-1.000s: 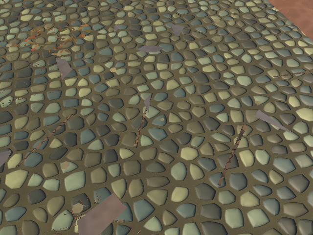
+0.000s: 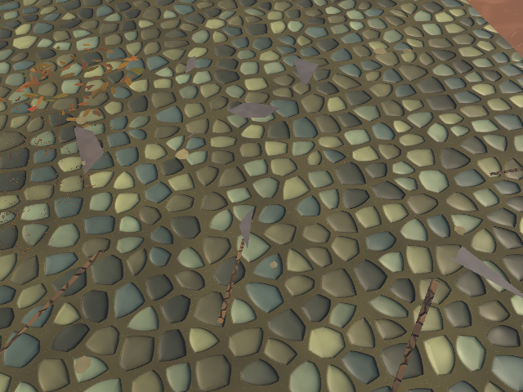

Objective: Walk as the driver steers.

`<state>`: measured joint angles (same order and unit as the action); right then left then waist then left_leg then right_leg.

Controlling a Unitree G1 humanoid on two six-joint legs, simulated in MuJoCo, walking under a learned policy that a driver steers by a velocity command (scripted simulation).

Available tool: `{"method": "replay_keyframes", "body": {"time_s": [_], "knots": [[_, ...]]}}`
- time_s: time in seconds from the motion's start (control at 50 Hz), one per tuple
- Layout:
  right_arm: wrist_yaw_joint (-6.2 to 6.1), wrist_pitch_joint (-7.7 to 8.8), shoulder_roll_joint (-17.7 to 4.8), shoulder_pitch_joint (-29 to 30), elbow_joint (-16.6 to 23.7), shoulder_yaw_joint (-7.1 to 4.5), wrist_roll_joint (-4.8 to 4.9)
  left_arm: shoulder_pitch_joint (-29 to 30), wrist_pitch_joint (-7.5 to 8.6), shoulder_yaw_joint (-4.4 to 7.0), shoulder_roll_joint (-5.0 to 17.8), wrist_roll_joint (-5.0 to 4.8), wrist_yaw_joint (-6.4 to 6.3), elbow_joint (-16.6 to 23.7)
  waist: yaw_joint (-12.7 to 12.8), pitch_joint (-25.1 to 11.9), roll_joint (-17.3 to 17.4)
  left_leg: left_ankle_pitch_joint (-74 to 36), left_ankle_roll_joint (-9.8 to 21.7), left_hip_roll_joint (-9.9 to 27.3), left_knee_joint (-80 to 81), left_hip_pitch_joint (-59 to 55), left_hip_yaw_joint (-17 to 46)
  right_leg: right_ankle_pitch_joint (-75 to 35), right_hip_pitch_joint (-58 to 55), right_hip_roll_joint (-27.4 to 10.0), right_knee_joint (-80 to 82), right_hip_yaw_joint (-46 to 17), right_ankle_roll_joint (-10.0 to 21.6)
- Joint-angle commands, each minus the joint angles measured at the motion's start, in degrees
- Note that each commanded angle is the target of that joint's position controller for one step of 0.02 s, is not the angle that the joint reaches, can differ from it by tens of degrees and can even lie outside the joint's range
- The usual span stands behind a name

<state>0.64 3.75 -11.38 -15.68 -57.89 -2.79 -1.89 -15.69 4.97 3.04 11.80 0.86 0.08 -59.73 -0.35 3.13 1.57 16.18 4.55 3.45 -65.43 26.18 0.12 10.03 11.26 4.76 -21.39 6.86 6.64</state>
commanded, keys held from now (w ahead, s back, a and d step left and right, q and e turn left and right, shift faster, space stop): w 0.30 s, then w+q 0.66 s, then q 0.04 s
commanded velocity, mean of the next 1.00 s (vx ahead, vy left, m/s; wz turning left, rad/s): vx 0.49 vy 0.00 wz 0.28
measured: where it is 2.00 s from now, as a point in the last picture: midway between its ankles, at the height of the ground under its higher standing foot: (249, 303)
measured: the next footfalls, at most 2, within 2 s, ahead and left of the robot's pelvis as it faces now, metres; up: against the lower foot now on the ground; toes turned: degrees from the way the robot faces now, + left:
left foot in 0.36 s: +0.38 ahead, +0.10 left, +0.00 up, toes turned +4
right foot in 0.90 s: +0.70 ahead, -0.04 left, +0.00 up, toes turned +17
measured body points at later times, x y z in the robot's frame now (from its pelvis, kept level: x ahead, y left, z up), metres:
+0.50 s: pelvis +0.29 +0.05 -0.01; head +0.32 +0.05 +0.44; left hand +0.29 +0.29 -0.16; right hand +0.37 -0.21 -0.15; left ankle +0.34 +0.10 -0.74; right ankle +0.17 -0.07 -0.64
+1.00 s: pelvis +0.56 +0.02 -0.01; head +0.60 +0.02 +0.44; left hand +0.68 +0.31 -0.10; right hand +0.64 -0.24 -0.15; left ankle +0.39 +0.09 -0.66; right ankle +0.66 -0.05 -0.74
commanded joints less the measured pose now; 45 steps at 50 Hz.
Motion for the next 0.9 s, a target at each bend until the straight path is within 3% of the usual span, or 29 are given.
{"method": "replay_keyframes", "body": {"time_s": [0.02, 0.08, 0.14, 0.26, 0.3, 0.32, 0.34, 0.36, 0.38, 0.4, 0.42, 0.44, 0.46, 0.5, 0.56, 0.6, 0.7, 0.8, 0.86, 0.88, 0.9], "knots": [[0.69, -1.44, -1.4, -4.2, 1.4, -0.50, -0.50, -4.2, 1.56, 0.19, 4.3, -0.16, -0.38, 0.8, -2.1, 0.7, -3.9, -3.5, -1.2, 2.8, 2.9, 5.6, 0.3, -8.6, -1.2, -16.1, 14.3, -15.0, 6.1], [1.05, -1.76, -2.3, 4.7, 4.5, -0.53, -0.20, -7.7, 1.40, -0.11, 4.5, -0.21, -0.39, 0.3, -0.3, 2.8, -3.9, -9.8, -2.6, 3.5, 10.4, 11.4, -1.4, -11.5, -3.6, -15.1, 15.8, -12.7, 5.5], [1.26, -1.48, -1.6, 11.8, 7.0, 0.03, 0.44, -10.7, 1.37, -0.50, 4.3, -0.26, -0.42, -0.1, 1.4, 3.3, -4.1, -14.9, -3.2, 2.1, 20.5, 10.7, -3.4, -18.2, -5.7, -13.8, 15.2, -10.0, 4.2], [1.04, -0.80, -2.2, 19.8, 10.2, 0.36, 0.72, -16.0, 1.03, -0.58, 5.0, 0.47, -1.25, -2.2, 3.6, 3.7, -5.1, -14.0, -0.8, -0.7, 30.9, 10.6, -5.4, -29.0, -17.2, -16.4, 11.4, -8.9, 4.5], [0.74, -0.29, -3.0, 17.8, 10.1, -0.02, 0.73, -14.5, 0.94, -0.36, 5.8, 0.74, -1.56, -2.1, 1.7, 2.6, -5.5, -9.6, 1.1, -2.6, 33.3, 6.0, -6.0, -39.8, -19.2, -17.1, 6.9, -7.9, 3.9], [0.38, -0.05, -3.7, 13.9, 9.0, -0.43, 0.72, -13.3, 0.94, -0.09, 6.7, 0.87, -1.70, -2.0, -0.2, 0.4, -6.3, -7.2, 2.3, -4.5, 34.1, 1.1, -7.0, -47.9, -19.9, -17.2, 2.5, -6.5, 3.2], [-0.03, 0.27, -4.6, 7.2, 6.8, -1.08, 0.65, -12.6, 0.77, 0.12, 7.2, 0.92, -1.70, -2.0, -2.9, -3.1, -6.2, -6.5, 3.7, -6.4, 36.0, -6.1, -7.8, -52.5, -20.0, -16.6, -5.3, -5.2, 2.4], [-0.48, 0.72, -6.0, -2.2, 3.6, -1.94, 0.11, -11.7, 0.59, 0.10, 7.1, 0.56, -1.68, -1.7, -6.9, -7.8, -5.0, -9.5, 5.5, -6.1, 39.1, -18.3, -6.8, -48.1, -14.9, -14.9, -16.5, -3.1, 1.2], [-1.03, 0.84, -10.7, -11.8, 1.6, -3.40, -1.15, -11.8, 0.75, -0.55, 5.0, -0.48, -1.37, 0.2, -9.7, -14.3, 0.3, -4.8, 9.6, 5.5, 39.2, -34.1, 7.5, -29.5, -0.7, -11.9, -33.8, -0.5, -0.5], [-0.56, 0.28, -14.7, -13.5, 1.0, -4.51, -1.02, -17.0, 0.86, -0.73, 1.7, -1.56, -0.37, 1.0, -6.3, -19.1, 11.9, -5.6, 18.7, 19.3, 46.0, -45.7, 37.3, 17.4, 18.8, -0.1, -54.0, -1.1, -2.7], [0.09, -0.31, -12.5, -7.8, 1.5, -4.01, 1.04, -11.3, 0.83, 0.31, 5.4, -0.11, -0.44, 2.0, -4.6, -14.8, 3.8, -1.5, 16.9, 16.2, 49.1, -42.1, 38.2, 16.2, 25.2, -3.4, -57.3, -9.0, -1.6], [0.21, -0.33, -9.7, -2.1, 2.8, -3.25, 1.48, -5.8, 1.40, 0.37, 5.4, 0.01, -0.18, 4.1, -3.1, -6.8, 1.7, -3.1, 15.1, 14.7, 50.4, -33.8, 29.6, 10.3, 27.5, -6.2, -55.0, -9.2, -1.5], [0.31, -0.09, -6.9, 0.4, 3.1, -2.55, 1.19, -3.4, 1.79, 0.39, 5.0, 0.14, -0.10, 4.8, -1.6, -3.4, -1.5, -8.8, 13.3, 12.2, 52.1, -27.4, 24.9, 6.9, 25.6, -7.9, -51.1, -9.1, -1.8], [-0.29, 0.51, -4.2, 0.6, 2.2, -1.60, 1.42, -3.5, 0.54, 0.39, 3.8, 1.41, 0.08, 5.6, 1.7, -2.0, -1.1, -17.0, 10.9, 7.8, 53.5, -19.7, 18.2, 5.7, 20.1, -9.6, -45.4, -9.2, -3.5], [-0.76, 1.31, -7.1, -2.8, 1.8, -2.11, 1.76, -1.3, -1.39, 0.32, 2.9, 1.86, 0.41, 7.6, 2.5, -1.9, -0.2, -20.3, 11.4, 5.9, 54.6, -16.3, 15.3, 5.6, 19.4, -9.5, -39.6, -7.8, -6.2], [-0.85, 1.13, -8.4, -4.6, 2.0, -2.38, 1.73, 4.2, -1.98, 0.27, 3.4, 1.72, 0.52, 10.1, 1.5, -0.2, 0.5, -17.2, 11.3, 5.0, 56.3, -14.8, 15.0, 1.8, 22.0, -9.9, -34.4, -7.0, -7.8], [-0.52, 0.64, -8.3, -10.3, 2.4, -2.50, 1.58, 16.2, -2.16, -0.05, 4.1, 1.01, 0.87, 15.1, -2.9, 0.5, 1.8, -19.1, 8.9, 3.5, 55.4, -19.4, 15.7, -8.2, 25.5, -8.9, -21.9, -6.9, -9.2], [-1.12, 0.10, -9.4, -13.3, 3.3, -2.91, 0.80, 23.3, -1.46, -0.53, 4.9, 0.36, 1.08, 19.3, -5.2, 0.2, 3.1, -26.5, 8.3, 4.3, 50.1, -25.8, 18.0, -7.2, 25.1, -6.6, -14.7, -7.2, -8.5], [-1.64, 0.03, -11.3, -9.4, 5.2, -3.64, 0.63, 17.6, -0.51, 0.01, 7.0, 0.05, 0.74, 19.1, -1.4, -1.2, 4.1, -31.1, 5.4, 4.5, 45.0, -23.4, 19.3, -2.7, 13.2, -4.9, -8.3, -7.8, -6.7], [-1.42, 0.25, -12.1, -8.0, 5.8, -3.89, 0.76, 11.8, -0.05, 0.60, 8.2, 0.03, 0.27, 17.4, 1.2, -3.8, 3.4, -35.2, 4.3, 3.0, 39.6, -21.7, 19.0, -1.7, 4.7, -3.4, -6.0, -7.0, -5.8], [-0.90, 0.68, -11.5, -7.2, 6.3, -3.82, 1.20, 3.9, 0.78, 1.46, 10.4, 0.62, -0.43, 15.5, 4.9, -8.5, -0.2, -33.4, 3.0, -0.8, 28.6, -18.0, 16.3, -2.5, -6.6, -5.8, -3.2, -8.8, -4.1]]}}
Keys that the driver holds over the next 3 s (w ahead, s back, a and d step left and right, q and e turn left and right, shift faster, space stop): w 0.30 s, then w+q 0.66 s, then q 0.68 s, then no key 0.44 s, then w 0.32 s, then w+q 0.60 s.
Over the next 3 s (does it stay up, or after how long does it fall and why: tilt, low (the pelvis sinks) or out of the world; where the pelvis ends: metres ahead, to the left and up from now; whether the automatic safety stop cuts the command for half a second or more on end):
stays up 0.94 0.29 -0.02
